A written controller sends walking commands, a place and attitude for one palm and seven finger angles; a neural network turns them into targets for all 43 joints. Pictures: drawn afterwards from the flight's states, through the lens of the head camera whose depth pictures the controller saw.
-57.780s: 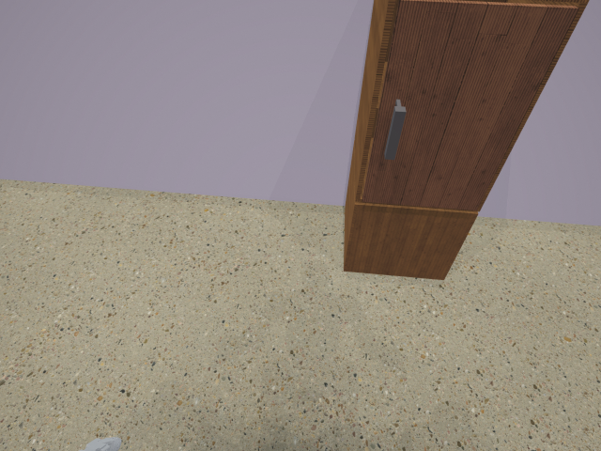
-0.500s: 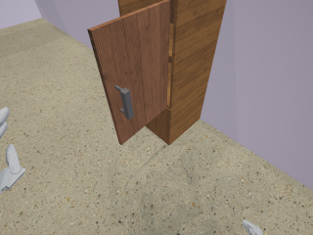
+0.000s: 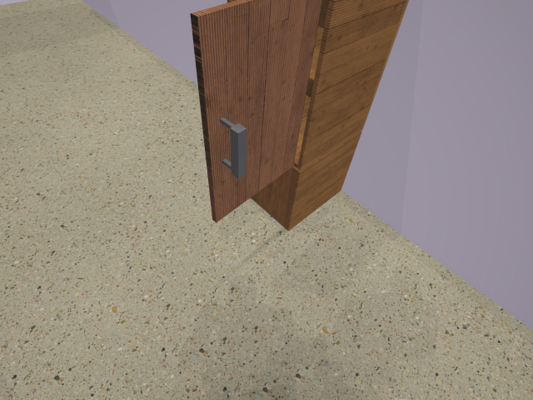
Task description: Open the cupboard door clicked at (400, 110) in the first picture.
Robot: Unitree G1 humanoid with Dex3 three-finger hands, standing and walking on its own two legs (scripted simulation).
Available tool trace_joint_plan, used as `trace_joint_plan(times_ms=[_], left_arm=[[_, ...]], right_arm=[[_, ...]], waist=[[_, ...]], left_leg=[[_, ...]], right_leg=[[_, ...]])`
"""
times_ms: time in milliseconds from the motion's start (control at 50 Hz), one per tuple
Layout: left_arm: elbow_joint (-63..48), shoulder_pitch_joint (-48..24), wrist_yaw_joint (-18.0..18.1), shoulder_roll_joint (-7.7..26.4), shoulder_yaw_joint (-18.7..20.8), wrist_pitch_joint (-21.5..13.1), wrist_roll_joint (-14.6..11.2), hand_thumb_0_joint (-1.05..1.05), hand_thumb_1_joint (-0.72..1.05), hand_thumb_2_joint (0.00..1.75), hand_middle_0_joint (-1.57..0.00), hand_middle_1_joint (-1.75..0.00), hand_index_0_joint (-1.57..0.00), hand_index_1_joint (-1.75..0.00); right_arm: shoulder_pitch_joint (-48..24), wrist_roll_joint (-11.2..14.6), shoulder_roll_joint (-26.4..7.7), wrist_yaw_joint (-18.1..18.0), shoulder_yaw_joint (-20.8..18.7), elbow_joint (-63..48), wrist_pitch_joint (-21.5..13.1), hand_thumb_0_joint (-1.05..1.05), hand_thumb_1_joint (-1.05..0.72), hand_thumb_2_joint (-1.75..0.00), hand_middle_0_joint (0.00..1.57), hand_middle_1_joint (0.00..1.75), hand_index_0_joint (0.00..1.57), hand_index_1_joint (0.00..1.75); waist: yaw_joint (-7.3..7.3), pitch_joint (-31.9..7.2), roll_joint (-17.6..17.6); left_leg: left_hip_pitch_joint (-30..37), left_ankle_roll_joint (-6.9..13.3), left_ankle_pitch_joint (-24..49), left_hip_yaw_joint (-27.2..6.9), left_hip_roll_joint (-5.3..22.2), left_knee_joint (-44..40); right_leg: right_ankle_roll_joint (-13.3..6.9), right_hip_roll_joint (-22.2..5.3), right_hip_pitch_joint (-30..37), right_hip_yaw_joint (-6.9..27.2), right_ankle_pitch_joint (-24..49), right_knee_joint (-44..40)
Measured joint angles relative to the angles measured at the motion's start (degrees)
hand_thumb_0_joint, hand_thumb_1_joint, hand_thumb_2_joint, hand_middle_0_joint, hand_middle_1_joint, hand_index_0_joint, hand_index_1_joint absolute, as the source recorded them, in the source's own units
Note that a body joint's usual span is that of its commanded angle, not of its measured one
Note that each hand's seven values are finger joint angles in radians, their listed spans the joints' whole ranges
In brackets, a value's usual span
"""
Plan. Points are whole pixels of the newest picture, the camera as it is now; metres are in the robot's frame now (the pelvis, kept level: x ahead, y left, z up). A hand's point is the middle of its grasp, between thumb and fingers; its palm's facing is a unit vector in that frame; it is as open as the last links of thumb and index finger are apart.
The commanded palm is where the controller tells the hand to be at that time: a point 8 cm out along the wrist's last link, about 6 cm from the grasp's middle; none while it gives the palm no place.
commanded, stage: let the arm hang, fingers relaxed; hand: left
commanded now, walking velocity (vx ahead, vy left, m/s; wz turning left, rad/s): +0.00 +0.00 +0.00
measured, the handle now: (231, 148) +0.66 +0.11 -0.05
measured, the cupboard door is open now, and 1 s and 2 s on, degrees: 94 94 94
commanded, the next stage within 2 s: look to check the result in 0.80 s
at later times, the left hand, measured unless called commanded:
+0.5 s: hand out of the picture -0.02 +0.23 -0.16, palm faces +0.01 -0.96 -0.28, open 7.4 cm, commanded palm none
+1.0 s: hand out of the picture +0.05 +0.18 -0.16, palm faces +0.00 -0.98 -0.22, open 7.4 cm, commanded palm none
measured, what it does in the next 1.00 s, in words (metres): stands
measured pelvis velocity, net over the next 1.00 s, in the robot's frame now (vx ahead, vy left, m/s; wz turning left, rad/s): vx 0.04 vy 0.00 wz -0.01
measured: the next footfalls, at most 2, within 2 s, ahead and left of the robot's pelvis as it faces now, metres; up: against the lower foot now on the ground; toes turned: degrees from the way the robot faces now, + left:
none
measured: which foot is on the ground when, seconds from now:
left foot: down 0.00-1.00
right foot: down 0.00-1.00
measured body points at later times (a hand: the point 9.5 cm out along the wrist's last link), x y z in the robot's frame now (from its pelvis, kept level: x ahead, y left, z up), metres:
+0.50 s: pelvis +0.00 +0.02 +0.01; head +0.00 +0.00 +0.46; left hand -0.01 +0.28 -0.14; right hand -0.01 -0.21 -0.16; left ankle +0.04 +0.11 -0.73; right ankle +0.02 -0.09 -0.73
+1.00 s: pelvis +0.04 +0.00 +0.01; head +0.06 -0.01 +0.46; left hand +0.05 +0.23 -0.14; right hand +0.03 -0.22 -0.16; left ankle +0.04 +0.11 -0.73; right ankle +0.02 -0.09 -0.73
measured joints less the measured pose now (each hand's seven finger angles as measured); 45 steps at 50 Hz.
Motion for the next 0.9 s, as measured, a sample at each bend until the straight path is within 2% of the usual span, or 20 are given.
trace_joint_plan(times_ms=[80, 160, 280, 380, 700, 900], left_arm=[[7.03, 1.42, 0.57, 1.22, 1.17, -0.65, -0.2, -0.01, 0.98, 0.89, -0.2, -0.3, -0.21, -0.3], [12.67, 3.33, 0.19, 1.51, 1.17, -0.95, -0.2, 0.0, 0.96, 0.9, -0.2, -0.3, -0.2, -0.3], [17.73, 4.8, 0.34, 1.77, 1.54, -1.54, -0.13, 0.0, 0.93, 0.9, -0.2, -0.3, -0.2, -0.3], [19.14, 4.09, 0.75, 2.03, 1.8, -2.1, -0.14, 0.0, 0.91, 0.9, -0.2, -0.3, -0.2, -0.3], [18.08, -3.62, 0.97, -1.2, 0.61, -3.65, -0.5, 0.0, 0.9, 0.9, -0.2, -0.3, -0.2, -0.3], [18.98, -3.54, 1.28, -1.47, 0.7, -3.81, -0.75, 0.0, 0.92, 0.9, -0.2, -0.3, -0.2, -0.3]], right_arm=[[3.53, 0.03, 2.1, -0.45, 0.05, 4.64, 1.29, 0.01, -0.9, -0.9, 0.2, 0.3, 0.2, 0.3], [6.21, 0.2, 2.68, -0.86, -0.69, 8.01, 1.77, 0.01, -0.9, -0.9, 0.2, 0.3, 0.2, 0.3], [7.76, 0.5, 2.55, -1.17, -1.58, 10.95, 1.17, 0.01, -0.9, -0.9, 0.2, 0.3, 0.2, 0.3], [7.24, 0.51, 2.43, -1.17, -1.93, 12.19, 0.59, 0.01, -0.9, -0.9, 0.2, 0.3, 0.2, 0.3], [4.48, 0.48, 2.8, -1.37, -1.45, 13.91, -0.68, 0.0, -0.9, -0.9, 0.2, 0.3, 0.2, 0.3], [4.38, 0.68, 3.93, -1.71, -0.99, 15.07, -0.9, 0.0, -0.91, -0.9, 0.2, 0.3, 0.19, 0.3]], waist=[[1.09, 1.23, -0.91], [1.49, 1.37, 1.03], [1.39, 0.85, 4.12], [1.04, -0.04, 5.24], [-0.08, -1.35, 3.15], [-0.09, -0.33, 3.39]], left_leg=[[0.42, 0.03, 1.43, -0.86, 0.24, -1.67], [1.04, 0.62, 2.33, -0.8, -0.1, -3.19], [2.35, 1.46, 3.49, 0.23, -1.07, -5.64], [2.78, 1.66, 3.74, 0.89, -1.34, -6.39], [4.91, 0.76, 3.17, 1.19, -0.9, -8.1], [6.38, 0.14, 2.16, 0.78, -0.51, -8.92]], right_leg=[[0.02, 0.46, 1.54, -0.86, 2.23, -3.56], [0.48, 0.26, 2.53, -0.82, 3.7, -5.89], [1.07, -0.69, 2.82, 0.17, 4.29, -6.66], [1.26, -0.98, 2.54, 0.86, 4.08, -6.28], [0.9, -0.47, 4.07, 1.29, 3.16, -7.14], [0.53, 0.04, 5.9, 0.97, 2.33, -8.58]])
